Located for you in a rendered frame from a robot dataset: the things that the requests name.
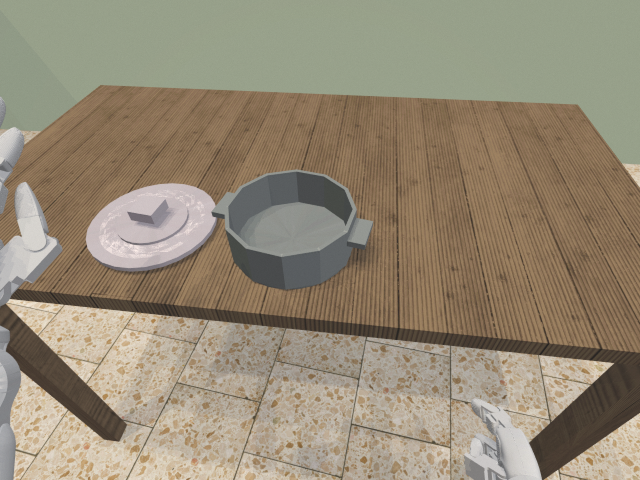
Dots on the robot left forearm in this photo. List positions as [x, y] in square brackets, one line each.
[10, 380]

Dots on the robot right hand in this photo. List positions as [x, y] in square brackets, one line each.
[511, 455]

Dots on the lid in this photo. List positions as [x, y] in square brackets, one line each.
[117, 242]

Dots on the pot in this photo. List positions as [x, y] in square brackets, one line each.
[292, 229]

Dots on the robot left hand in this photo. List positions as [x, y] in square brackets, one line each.
[22, 258]

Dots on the knob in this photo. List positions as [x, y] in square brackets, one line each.
[148, 209]

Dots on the table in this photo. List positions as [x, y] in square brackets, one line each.
[506, 226]

